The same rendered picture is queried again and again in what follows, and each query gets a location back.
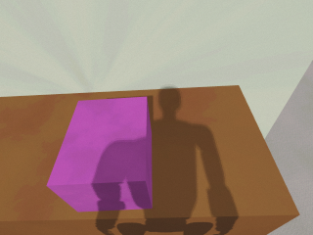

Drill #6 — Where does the pedestal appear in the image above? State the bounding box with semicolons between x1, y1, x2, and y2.
0;85;300;235

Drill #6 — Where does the carton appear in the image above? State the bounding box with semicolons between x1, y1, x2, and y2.
46;96;153;212

